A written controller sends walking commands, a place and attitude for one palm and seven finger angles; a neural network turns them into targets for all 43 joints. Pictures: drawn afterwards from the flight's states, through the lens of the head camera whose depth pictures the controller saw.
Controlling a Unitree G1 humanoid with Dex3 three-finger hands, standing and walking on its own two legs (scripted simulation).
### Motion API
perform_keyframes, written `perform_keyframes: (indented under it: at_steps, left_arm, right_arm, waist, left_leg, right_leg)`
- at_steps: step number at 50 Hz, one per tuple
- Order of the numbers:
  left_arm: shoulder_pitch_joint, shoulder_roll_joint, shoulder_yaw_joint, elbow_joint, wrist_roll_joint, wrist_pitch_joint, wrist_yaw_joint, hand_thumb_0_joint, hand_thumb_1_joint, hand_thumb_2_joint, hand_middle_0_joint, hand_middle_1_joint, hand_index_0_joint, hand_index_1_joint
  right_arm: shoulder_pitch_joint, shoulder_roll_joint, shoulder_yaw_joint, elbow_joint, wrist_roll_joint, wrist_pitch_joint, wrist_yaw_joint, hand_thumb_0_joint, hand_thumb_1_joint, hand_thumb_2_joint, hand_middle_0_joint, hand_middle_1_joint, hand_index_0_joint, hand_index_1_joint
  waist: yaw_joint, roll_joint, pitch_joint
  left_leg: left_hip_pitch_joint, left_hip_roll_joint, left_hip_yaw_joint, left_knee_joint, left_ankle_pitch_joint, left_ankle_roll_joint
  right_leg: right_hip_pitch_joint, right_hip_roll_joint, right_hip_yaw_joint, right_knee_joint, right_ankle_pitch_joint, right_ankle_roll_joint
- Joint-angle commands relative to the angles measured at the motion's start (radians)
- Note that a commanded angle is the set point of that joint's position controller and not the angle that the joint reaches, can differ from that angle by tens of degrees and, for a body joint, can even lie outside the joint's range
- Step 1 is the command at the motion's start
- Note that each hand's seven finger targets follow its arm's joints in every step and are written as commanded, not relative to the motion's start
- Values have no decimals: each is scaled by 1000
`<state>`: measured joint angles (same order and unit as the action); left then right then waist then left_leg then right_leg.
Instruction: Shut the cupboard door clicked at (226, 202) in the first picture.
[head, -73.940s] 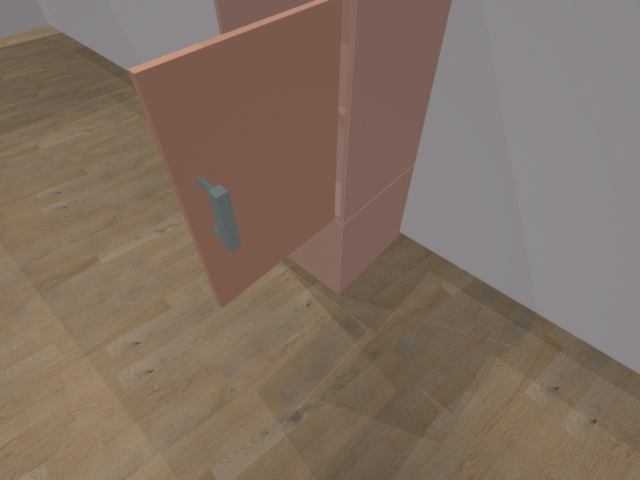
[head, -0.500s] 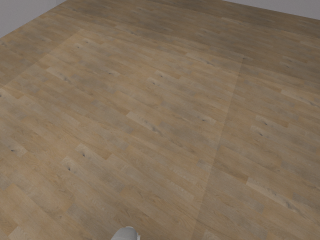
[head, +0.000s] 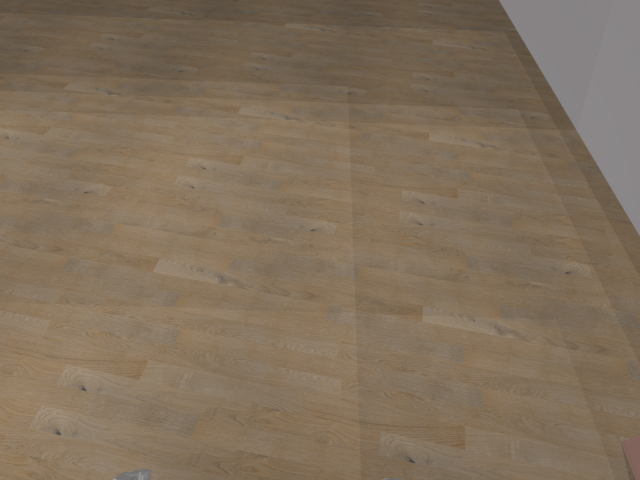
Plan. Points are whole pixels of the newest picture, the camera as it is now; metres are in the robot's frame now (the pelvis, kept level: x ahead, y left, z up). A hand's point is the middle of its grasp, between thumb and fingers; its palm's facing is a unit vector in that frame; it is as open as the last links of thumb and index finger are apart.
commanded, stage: turn to face it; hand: left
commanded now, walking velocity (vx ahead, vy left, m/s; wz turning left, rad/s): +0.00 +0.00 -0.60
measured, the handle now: out of the picture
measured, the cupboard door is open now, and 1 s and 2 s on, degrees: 11 11 11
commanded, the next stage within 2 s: none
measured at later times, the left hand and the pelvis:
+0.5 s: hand (200, 468) +0.16 +0.18 -0.18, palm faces -0.21 -0.96 -0.19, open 7.4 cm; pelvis +0.04 +0.01 -0.01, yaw -16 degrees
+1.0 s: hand (273, 394) +0.26 +0.09 -0.16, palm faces -0.55 -0.79 -0.28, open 7.4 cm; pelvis +0.05 -0.03 -0.01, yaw -35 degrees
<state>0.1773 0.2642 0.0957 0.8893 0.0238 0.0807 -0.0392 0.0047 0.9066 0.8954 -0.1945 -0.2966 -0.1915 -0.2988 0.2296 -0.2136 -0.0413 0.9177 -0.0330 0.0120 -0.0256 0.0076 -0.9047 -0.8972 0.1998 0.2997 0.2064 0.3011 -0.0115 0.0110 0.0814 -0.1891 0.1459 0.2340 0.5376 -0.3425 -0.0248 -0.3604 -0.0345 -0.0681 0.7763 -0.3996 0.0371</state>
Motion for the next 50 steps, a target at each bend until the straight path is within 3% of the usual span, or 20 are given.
perform_keyframes:
  at_steps: [1,2,3,5,9,17,21,22,23,24,25,26,30,39,43,44,45,46,47,50]
  left_arm:
    - [117,101,13,-53,0,-51,7,0,900,900,-200,-300,-200,-300]
    - [187,219,34,-33,10,-65,22,0,900,900,-200,-300,-200,-300]
    - [212,257,40,-19,-7,-61,37,0,900,900,-200,-300,-200,-300]
    - [126,200,32,-46,-5,-59,55,0,900,900,-200,-300,-200,-300]
    - [9,145,10,-83,-7,-65,54,0,900,900,-200,-300,-200,-300]
    - [54,164,23,-68,3,-64,46,0,900,900,-200,-300,-200,-300]
    - [2,162,32,-79,0,-52,47,0,900,900,-200,-300,-200,-300]
    - [-16,145,29,-80,-6,-48,48,0,900,900,-200,-300,-200,-300]
    - [6,87,19,-91,-14,-43,46,0,900,900,-200,-300,-200,-300]
    - [37,44,8,-104,-22,-40,36,0,900,900,-200,-300,-200,-300]
    - [8,78,10,-106,-10,-38,35,0,900,900,-200,-300,-200,-300]
    - [8,83,17,-101,-1,-34,29,0,900,900,-200,-300,-200,-300]
    - [23,67,17,-77,-4,-23,7,0,900,900,-200,-300,-200,-300]
    - [-56,31,-2,-108,-5,-24,-3,0,900,900,-200,-300,-200,-300]
    - [50,64,5,-78,-3,-39,2,0,900,900,-200,-300,-200,-300]
    - [134,124,17,-54,2,-49,9,0,900,900,-200,-300,-200,-300]
    - [186,241,38,-37,10,-64,24,0,900,900,-200,-300,-200,-300]
    - [204,270,37,-31,-7,-59,38,0,900,900,-200,-300,-200,-300]
    - [165,248,32,-44,-8,-57,44,0,900,900,-200,-300,-200,-300]
    - [35,149,10,-76,-10,-63,55,0,900,900,-200,-300,-200,-300]
  right_arm:
    - [-5,-206,-59,-62,19,-9,1,0,-900,-900,200,300,200,300]
    - [-24,-121,-39,-101,26,-7,6,0,-900,-900,200,300,200,300]
    - [-65,-112,-32,-130,21,6,-1,0,-900,-900,200,300,200,300]
    - [-81,-110,-29,-117,20,15,-9,0,-900,-900,200,300,200,300]
    - [-32,-118,-33,-72,16,20,5,0,-900,-900,200,300,200,300]
    - [-100,-103,-29,-110,22,12,1,0,-900,-900,200,300,200,300]
    - [-21,-101,-28,-96,31,-2,-8,0,-900,-900,200,300,200,300]
    - [25,-113,-30,-79,32,-11,-11,0,-900,-900,200,300,200,300]
    - [49,-173,-39,-75,24,-21,-13,0,-900,-900,200,300,200,300]
    - [74,-265,-52,-85,10,-24,-15,0,-900,-900,200,300,200,300]
    - [81,-269,-47,-94,4,-15,-19,0,-900,-900,200,300,200,300]
    - [34,-225,-37,-107,-2,-16,-23,0,-900,-900,200,300,200,300]
    - [-30,-170,-21,-124,1,-20,-27,0,-900,-900,200,300,200,300]
    - [42,-206,-49,-72,2,-10,-8,0,-900,-900,200,300,200,300]
    - [-6,-223,-61,-75,10,-3,2,0,-900,-900,200,300,200,300]
    - [-16,-197,-59,-85,19,-3,6,0,-900,-900,200,300,200,300]
    - [-58,-108,-34,-135,23,0,11,0,-900,-900,200,300,200,300]
    - [-77,-133,-29,-151,21,16,-1,0,-900,-900,200,300,200,300]
    - [-79,-129,-29,-145,24,25,-1,0,-900,-900,200,300,200,300]
    - [-85,-146,-34,-109,16,16,4,0,-900,-900,200,300,200,300]
  waist:
    - [70,85,-169]
    - [106,-260,-186]
    - [113,-303,-173]
    - [77,-253,-114]
    - [12,-145,-133]
    - [40,-139,-125]
    - [2,-169,-141]
    - [-27,-145,-155]
    - [-25,44,-172]
    - [-23,329,-185]
    - [-40,249,-160]
    - [-10,155,-113]
    - [17,162,-110]
    - [-29,220,-116]
    - [35,160,-138]
    - [79,21,-173]
    - [112,-336,-154]
    - [111,-320,-152]
    - [88,-221,-112]
    - [37,-217,-96]
  left_leg:
    - [-17,140,-54,166,474,33]
    - [-299,-3,-6,405,-52,-32]
    - [-396,-68,-115,586,-325,-50]
    - [-490,-34,-244,681,-210,-43]
    - [-378,-37,-234,615,-35,-69]
    - [-330,-91,-225,351,-70,-70]
    - [-121,-128,-213,64,33,-53]
    - [8,-118,-218,-86,148,-49]
    - [128,27,-353,-210,205,-11]
    - [200,280,-588,-242,397,100]
    - [100,347,-600,-234,432,179]
    - [43,302,-527,-244,468,180]
    - [97,189,-279,-177,629,148]
    - [137,212,-145,-122,590,147]
    - [31,191,-74,41,465,69]
    - [-70,135,-31,199,323,16]
    - [-365,-36,-7,441,-254,-45]
    - [-408,-61,-153,605,-339,-47]
    - [-430,-39,-225,672,-258,-38]
    - [-446,-22,-251,661,-82,-60]
  right_leg:
    - [271,-9,11,-352,317,-55]
    - [460,-257,345,-415,673,-148]
    - [402,-377,464,-388,948,-246]
    - [346,-304,411,-416,745,-258]
    - [248,-191,265,-398,662,-207]
    - [250,-182,393,-382,610,-241]
    - [154,-140,422,-298,621,-191]
    - [80,-98,401,-246,549,-146]
    - [-40,10,319,-140,308,-91]
    - [-190,122,158,97,-178,-28]
    - [-162,73,146,286,-250,-22]
    - [-174,46,151,373,-184,-9]
    - [-200,8,93,424,-70,24]
    - [-81,8,-23,59,-44,8]
    - [153,32,-49,-248,178,-31]
    - [299,-46,56,-364,339,-63]
    - [425,-295,429,-420,700,-168]
    - [346,-379,499,-428,813,-255]
    - [289,-352,442,-447,644,-269]
    - [276,-217,329,-408,688,-219]
